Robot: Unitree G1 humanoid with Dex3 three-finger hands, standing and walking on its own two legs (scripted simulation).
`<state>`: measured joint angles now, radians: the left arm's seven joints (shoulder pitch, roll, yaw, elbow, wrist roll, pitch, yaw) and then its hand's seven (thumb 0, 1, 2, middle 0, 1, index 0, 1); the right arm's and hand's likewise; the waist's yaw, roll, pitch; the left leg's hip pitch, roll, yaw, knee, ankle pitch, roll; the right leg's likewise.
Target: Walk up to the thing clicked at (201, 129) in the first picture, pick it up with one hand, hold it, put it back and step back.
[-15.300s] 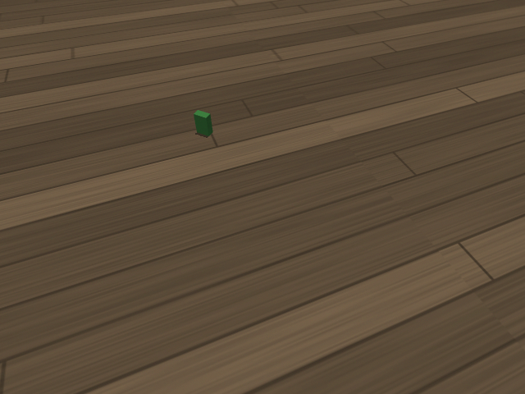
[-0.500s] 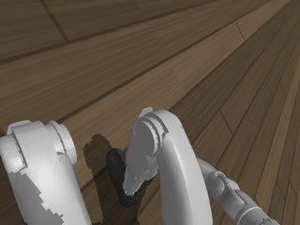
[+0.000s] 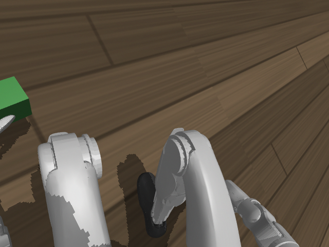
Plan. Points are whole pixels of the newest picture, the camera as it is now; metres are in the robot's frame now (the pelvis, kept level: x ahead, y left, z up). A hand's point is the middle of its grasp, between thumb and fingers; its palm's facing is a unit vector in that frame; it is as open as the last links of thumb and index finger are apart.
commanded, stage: settle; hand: left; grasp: from the side
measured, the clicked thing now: (1, 106) +0.39 +0.31 -0.15
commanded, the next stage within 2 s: lift in 1.30 s
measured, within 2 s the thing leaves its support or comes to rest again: neither
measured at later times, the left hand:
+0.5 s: hand out of the picture +0.36 +0.34 -0.03, palm faces +0.42 -0.91 -0.05, open 9.2 cm
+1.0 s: hand out of the picture +0.37 +0.33 +0.02, palm faces +0.44 -0.90 -0.04, open 9.2 cm
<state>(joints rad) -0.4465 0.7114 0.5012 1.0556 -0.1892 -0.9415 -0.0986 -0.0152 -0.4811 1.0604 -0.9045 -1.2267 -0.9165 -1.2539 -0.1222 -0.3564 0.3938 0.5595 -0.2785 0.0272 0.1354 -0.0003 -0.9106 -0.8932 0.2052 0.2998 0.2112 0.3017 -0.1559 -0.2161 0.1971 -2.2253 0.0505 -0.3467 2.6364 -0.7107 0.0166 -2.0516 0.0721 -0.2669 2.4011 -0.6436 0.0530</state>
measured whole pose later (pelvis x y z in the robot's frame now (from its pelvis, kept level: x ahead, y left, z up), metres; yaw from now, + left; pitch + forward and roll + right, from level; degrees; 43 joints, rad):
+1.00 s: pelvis +0.02 -0.02 +0.06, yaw +9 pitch +31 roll -7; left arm -0.44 0.41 0.45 0.75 -0.18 -0.62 -0.18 -0.01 -0.50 1.09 -0.91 -1.24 -0.91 -1.27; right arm 0.02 -0.28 0.06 0.65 -0.08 0.04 0.06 0.01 -0.90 -0.89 0.20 0.30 0.21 0.30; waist -0.07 -0.03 -0.09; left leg -2.20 0.05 -0.13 2.35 -0.71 -0.01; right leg -2.11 0.01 -0.11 2.28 -0.72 -0.01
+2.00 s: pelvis +0.03 -0.01 +0.16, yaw +12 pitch +32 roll -5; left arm -0.33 0.32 0.37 0.50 -0.21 -0.46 -0.16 -0.01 -0.52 1.08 -0.93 -1.25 -0.94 -1.25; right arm 0.09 -0.26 0.00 0.61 0.00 0.00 0.01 0.01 -0.92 -0.89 0.20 0.30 0.21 0.30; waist -0.04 0.01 -0.18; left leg -1.93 0.05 -0.07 2.04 -0.69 0.00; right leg -1.86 0.00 -0.07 2.00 -0.70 0.00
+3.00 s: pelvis +0.09 +0.00 +0.39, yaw +16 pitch +16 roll -3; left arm -0.11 0.21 0.17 0.32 -0.16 -0.31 -0.01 -0.01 -0.46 0.99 -0.94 -1.20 -0.95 -1.20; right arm 0.22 -0.21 0.00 0.62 0.02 -0.05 -0.03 0.01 -0.92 -0.89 0.20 0.30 0.21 0.30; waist -0.03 0.02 -0.11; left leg -0.94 0.04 -0.02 1.19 -0.53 0.00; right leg -0.88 -0.01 -0.05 1.14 -0.54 0.01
